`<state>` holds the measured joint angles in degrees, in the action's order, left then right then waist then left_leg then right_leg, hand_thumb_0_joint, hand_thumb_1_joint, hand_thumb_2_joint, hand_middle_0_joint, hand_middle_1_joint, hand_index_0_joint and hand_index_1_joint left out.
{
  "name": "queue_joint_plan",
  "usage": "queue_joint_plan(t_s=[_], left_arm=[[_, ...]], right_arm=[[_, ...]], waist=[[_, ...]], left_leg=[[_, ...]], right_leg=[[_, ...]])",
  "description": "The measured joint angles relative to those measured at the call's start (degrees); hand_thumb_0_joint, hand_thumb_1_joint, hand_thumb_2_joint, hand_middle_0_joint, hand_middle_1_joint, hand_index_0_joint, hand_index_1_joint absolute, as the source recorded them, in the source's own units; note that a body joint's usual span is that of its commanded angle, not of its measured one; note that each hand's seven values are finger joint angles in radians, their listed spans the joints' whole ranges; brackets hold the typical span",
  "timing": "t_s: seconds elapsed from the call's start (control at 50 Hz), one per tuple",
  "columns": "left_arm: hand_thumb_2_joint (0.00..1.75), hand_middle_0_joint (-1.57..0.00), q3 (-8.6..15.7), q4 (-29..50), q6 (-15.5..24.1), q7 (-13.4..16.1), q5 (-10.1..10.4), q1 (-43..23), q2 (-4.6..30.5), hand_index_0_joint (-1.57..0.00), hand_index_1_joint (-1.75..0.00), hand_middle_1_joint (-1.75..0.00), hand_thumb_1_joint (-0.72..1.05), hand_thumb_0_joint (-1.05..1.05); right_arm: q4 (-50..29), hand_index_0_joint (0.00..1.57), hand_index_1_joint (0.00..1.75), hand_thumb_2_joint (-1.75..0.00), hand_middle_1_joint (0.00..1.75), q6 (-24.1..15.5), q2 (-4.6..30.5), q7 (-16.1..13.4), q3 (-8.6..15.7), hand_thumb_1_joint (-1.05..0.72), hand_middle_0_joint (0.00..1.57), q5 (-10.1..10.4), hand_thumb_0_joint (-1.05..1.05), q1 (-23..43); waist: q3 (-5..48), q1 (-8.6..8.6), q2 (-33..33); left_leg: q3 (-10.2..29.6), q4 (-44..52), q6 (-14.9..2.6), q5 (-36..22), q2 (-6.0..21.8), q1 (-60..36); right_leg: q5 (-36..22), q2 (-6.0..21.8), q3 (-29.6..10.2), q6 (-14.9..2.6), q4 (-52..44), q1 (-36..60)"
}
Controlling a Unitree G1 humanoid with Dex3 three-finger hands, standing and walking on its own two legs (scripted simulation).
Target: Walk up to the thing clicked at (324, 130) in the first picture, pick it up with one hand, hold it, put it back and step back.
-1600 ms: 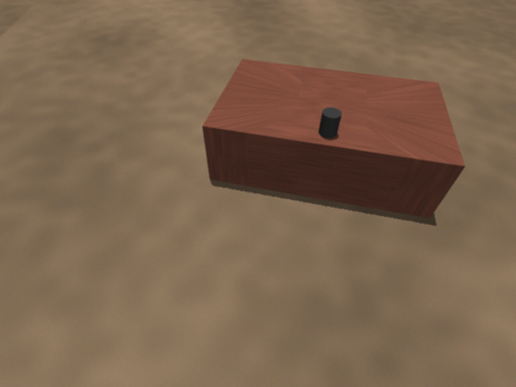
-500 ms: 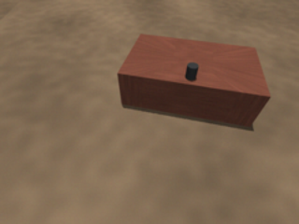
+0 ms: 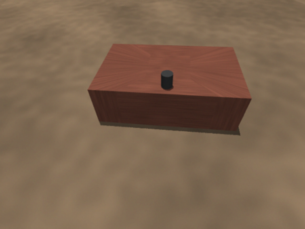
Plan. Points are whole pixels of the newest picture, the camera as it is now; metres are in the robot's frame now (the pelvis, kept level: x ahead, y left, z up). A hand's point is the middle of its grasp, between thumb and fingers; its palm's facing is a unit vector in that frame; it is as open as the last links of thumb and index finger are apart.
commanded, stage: walk up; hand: left
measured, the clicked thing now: (166, 79) +1.17 -0.03 -0.34
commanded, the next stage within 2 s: none
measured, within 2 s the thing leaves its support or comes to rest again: neither
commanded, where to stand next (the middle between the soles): +0.75 -0.14 m, yaw -3 degrees
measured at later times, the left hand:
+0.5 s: hand (83, 179) +0.31 +0.26 -0.13, palm faces -0.14 -0.94 -0.33, open 7.4 cm
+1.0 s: hand (122, 137) +0.47 +0.15 -0.11, palm faces -0.10 -0.92 -0.37, open 7.4 cm
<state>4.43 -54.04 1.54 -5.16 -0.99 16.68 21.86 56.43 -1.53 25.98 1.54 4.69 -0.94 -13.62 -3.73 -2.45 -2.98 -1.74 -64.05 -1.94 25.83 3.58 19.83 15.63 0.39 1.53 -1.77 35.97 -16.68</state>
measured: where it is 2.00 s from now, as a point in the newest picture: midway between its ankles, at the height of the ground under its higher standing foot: (184, 166)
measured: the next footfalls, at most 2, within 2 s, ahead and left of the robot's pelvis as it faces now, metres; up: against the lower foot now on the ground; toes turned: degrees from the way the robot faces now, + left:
left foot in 0.24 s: +0.25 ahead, +0.12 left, +0.00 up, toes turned +3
right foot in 0.70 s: +0.43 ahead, -0.20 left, +0.00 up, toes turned -9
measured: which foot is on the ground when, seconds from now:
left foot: up 0.00-0.22, down 0.24-0.72, up 0.74-1.00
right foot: down 0.00-0.28, up 0.30-0.68, down 0.70-1.00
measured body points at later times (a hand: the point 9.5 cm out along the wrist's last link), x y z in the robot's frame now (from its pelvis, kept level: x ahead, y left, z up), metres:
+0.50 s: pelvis +0.21 +0.00 +0.01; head +0.22 +0.02 +0.46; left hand +0.32 +0.31 -0.11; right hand +0.21 -0.33 -0.08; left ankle +0.21 +0.12 -0.72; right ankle +0.25 -0.16 -0.67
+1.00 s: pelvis +0.39 -0.11 +0.01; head +0.40 -0.13 +0.46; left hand +0.48 +0.20 -0.08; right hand +0.43 -0.43 -0.11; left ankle +0.47 +0.05 -0.67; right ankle +0.39 -0.19 -0.72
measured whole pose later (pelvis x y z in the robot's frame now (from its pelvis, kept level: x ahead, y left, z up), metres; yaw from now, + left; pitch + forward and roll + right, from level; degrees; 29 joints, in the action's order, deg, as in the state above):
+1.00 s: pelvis +0.39 -0.11 +0.01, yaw -6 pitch -3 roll +0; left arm 2.4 -48.4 3.8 -3.5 -0.4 17.9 21.2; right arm 48.6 -2.6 24.5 2.3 3.3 -0.2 -17.4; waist -4.4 -1.5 -3.0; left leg 2.4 -55.0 -0.1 14.7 3.8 29.1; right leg 14.0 -1.7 4.2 -3.8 26.8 -9.8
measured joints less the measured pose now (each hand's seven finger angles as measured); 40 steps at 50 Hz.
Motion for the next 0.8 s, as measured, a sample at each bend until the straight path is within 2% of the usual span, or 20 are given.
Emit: queue_joint_plan(t_s=[0.06,0.12,0.24,0.26,0.28,0.3,0.34,0.38,0.46,0.52,0.56,0.64,0.68,0.7,0.72,0.74,0.76,0.8], left_arm=[[0.9,-0.2,-0.73,0.12,0.24,0.35,0.17,1.83,-0.49,-0.2,-0.3,-0.3,0.9,0.01],[0.9,-0.2,-0.95,0.66,0.48,0.53,0.16,3.25,-0.22,-0.21,-0.3,-0.3,0.9,0.01],[0.9,-0.2,-1.32,2.69,0.83,0.42,-0.11,3.87,1.33,-0.21,-0.3,-0.3,0.9,0.01],[0.9,-0.2,-1.36,2.97,0.78,0.48,-0.16,3.82,1.81,-0.21,-0.3,-0.3,0.9,0.01],[0.9,-0.2,-1.26,3.02,0.66,0.68,-0.11,3.68,2.27,-0.21,-0.3,-0.3,0.9,0.01],[0.9,-0.2,-1.14,2.88,0.45,0.98,0.02,3.5,2.24,-0.2,-0.3,-0.3,0.9,0.01],[0.9,-0.2,-1.46,2.45,0.02,1.41,-0.15,3.02,2.06,-0.2,-0.3,-0.3,0.9,0.01],[0.9,-0.2,-1.8,2.18,0.1,1.55,-0.08,2.24,2.58,-0.2,-0.3,-0.3,0.9,0.01],[0.9,-0.2,-1.13,3.2,0.57,1.23,0.61,-0.07,4.01,-0.2,-0.3,-0.3,0.9,0.01],[0.9,-0.2,-0.72,4.35,0.3,0.59,0.72,-2.1,4.36,-0.2,-0.3,-0.3,0.9,0.01],[0.9,-0.2,-0.58,4.94,0.04,0.03,0.56,-3.4,4.32,-0.2,-0.3,-0.3,0.9,0.01],[0.9,-0.2,-0.54,5.29,-0.32,-0.88,0.39,-5.59,3.61,-0.2,-0.3,-0.3,0.9,0.01],[0.9,-0.2,-0.6,5.28,-0.19,-1.05,0.34,-6.03,3.18,-0.2,-0.3,-0.3,0.9,0.01],[0.9,-0.2,-0.49,5.17,0.08,-0.97,0.28,-6.34,2.68,-0.2,-0.3,-0.3,0.9,0.01],[0.9,-0.2,-0.42,5.03,0.47,-0.76,0.19,-6.95,1.8,-0.2,-0.3,-0.3,0.9,0.01],[0.9,-0.2,-0.45,5.41,0.98,-0.54,0.03,-7.27,1.29,-0.2,-0.3,-0.3,0.9,0.01],[0.9,-0.2,-0.55,5.92,1.52,-0.28,0.12,-7.27,1.01,-0.2,-0.3,-0.3,0.9,0.01],[0.9,-0.2,-0.93,6.56,1.96,0.21,0.82,-6.53,0.33,-0.2,-0.3,-0.3,0.9,0.01]], right_arm=[[-2.19,0.2,0.3,-0.9,0.3,-0.91,-1.41,0.89,-0.63,-0.9,0.2,0.15,0.01,0.01],[-3.79,0.2,0.3,-0.9,0.3,-1.17,-2.43,1.8,-0.87,-0.9,0.21,-0.19,0.01,-0.36],[-4.54,0.2,0.3,-0.9,0.3,-1.97,-2.84,1.9,-0.39,-0.9,0.21,-0.47,0.01,-1.88],[-4.57,0.2,0.3,-0.9,0.3,-2.37,-3.05,1.65,-0.23,-0.9,0.21,-0.55,0.01,-2.02],[-4.69,0.2,0.3,-0.9,0.3,-2.85,-3.48,1.34,-0.13,-0.9,0.21,-0.71,0.01,-1.85],[-5.27,0.2,0.3,-0.9,0.3,-3.42,-3.63,1.05,-0.15,-0.9,0.21,-1.01,0.01,-1.86],[-6.45,0.2,0.3,-0.9,0.3,-4.22,-3.78,0.78,-0.28,-0.9,0.21,-0.57,0.01,-2.23],[-7.09,0.2,0.3,-0.9,0.3,-4.51,-4.2,0.53,-0.61,-0.9,0.21,-0.11,0.01,-3.17],[-7.51,0.2,0.3,-0.9,0.3,-4.87,-4.48,0.26,-1.47,-0.9,0.21,0.46,0.01,-5.88],[-7.38,0.2,0.3,-0.9,0.3,-4.45,-3.95,0.21,-1.62,-0.9,0.21,0.44,0.01,-7.51],[-7.38,0.2,0.31,-0.9,0.3,-4.22,-3.43,0.25,-1.64,-0.9,0.21,0.46,0.01,-8.2],[-7.31,0.2,0.31,-0.9,0.3,-3.59,-2.22,0.25,-1.54,-0.9,0.21,0.6,0.01,-9.27],[-7.16,0.2,0.31,-0.9,0.3,-3.01,-1.66,0.08,-1.47,-0.9,0.21,0.59,0.01,-9.93],[-6.97,0.2,0.31,-0.9,0.3,-2.68,-1.24,-0.06,-1.39,-0.9,0.21,0.55,0.01,-10.03],[-6.6,0.2,0.31,-0.9,0.3,-2.29,-0.8,-0.29,-1.23,-0.9,0.21,0.51,0.01,-9.61],[-6.38,0.2,0.3,-0.9,0.3,-1.87,-0.86,-0.55,-1.24,-0.9,0.21,0.54,0.01,-9.17],[-6.19,0.2,0.3,-0.9,0.3,-1.5,-1.24,-0.7,-1.5,-0.9,0.21,0.7,0.01,-8.72],[-5.75,0.2,0.3,-0.9,0.3,-1.0,-1.81,-0.74,-2.24,-0.9,0.21,0.73,0.01,-7.51]], waist=[[0.33,-0.65,0.74],[0.66,-0.86,1.56],[1.02,-0.62,2.97],[0.94,-0.4,4.01],[0.63,-0.29,5.78],[0.63,0.03,6.6],[0.76,1.48,6.49],[0.86,2.65,6.66],[0.31,3.87,7.68],[-0.69,4.04,7.2],[-1.41,4.15,6.7],[-1.83,4.84,5.31],[-1.05,5.19,4.48],[-0.86,5.12,3.35],[-1.42,5.12,1.29],[-1.94,5.05,0.2],[-2.16,4.58,0.32],[-2.04,3.21,1.31]], left_leg=[[-1.18,4.31,-0.08,-4.08,0.09,4.4],[-0.61,12.7,0.62,-5.48,0.8,6.32],[-0.31,29.14,1.14,-12.32,1.01,3.19],[-0.81,30.04,1.0,-15.86,0.23,2.22],[-2.11,29.41,0.93,-15.77,-0.8,1.42],[-3.11,28.37,0.87,-14.13,-1.17,0.99],[-3.7,27.97,0.58,-11.49,-0.78,-0.79],[-4.11,30.27,0.65,-10.84,-0.46,-3.9],[-4.84,35.91,1.48,-10.94,-0.79,-9.93],[-5.32,38.0,1.83,-9.92,-0.53,-13.24],[-5.8,38.63,2.39,-8.85,-0.31,-15.01],[-6.23,37.42,4.21,-5.17,0.28,-17.4],[-6.04,35.07,5.09,-2.13,0.93,-17.93],[-5.77,32.68,5.07,-0.09,2.03,-17.76],[-4.76,28.41,4.04,1.45,4.03,-16.81],[-2.75,22.02,2.46,1.36,4.81,-14.71],[-0.89,14.94,1.61,1.47,3.77,-12.07],[0.27,3.33,0.87,1.32,0.9,-6.51]], right_leg=[[-0.86,-1.26,-0.47,-0.74,-4.98,3.8],[-0.32,-2.48,-0.75,-1.13,-7.57,6.42],[5.46,-3.4,-0.41,-0.05,-5.64,9.71],[7.54,-2.63,-0.71,0.27,-3.42,9.67],[9.39,-1.3,-1.64,-0.32,0.51,8.76],[10.49,-1.24,-3.13,-0.66,6.52,6.58],[11.4,-2.85,-4.59,-1.02,18.36,1.69],[9.24,-3.21,-5.03,-0.82,24.73,-2.72],[3.71,-0.3,-5.92,0.47,23.87,-9.56],[1.1,2.41,-5.06,1.52,17.13,-12.38],[-1.29,3.98,-3.89,1.62,11.75,-13.26],[-6.47,5.05,-2.07,0.6,1.64,-11.33],[-7.08,4.58,-0.94,0.09,-1.19,-8.61],[-7.69,3.64,-0.4,0.44,-1.31,-7.64],[-6.35,2.21,0.82,0.58,0.19,-7.08],[-4.48,1.41,1.8,0.44,1.89,-6.64],[-2.82,1.35,1.95,0.17,3.24,-6.25],[-1.36,1.65,1.31,-0.54,2.96,-4.47]])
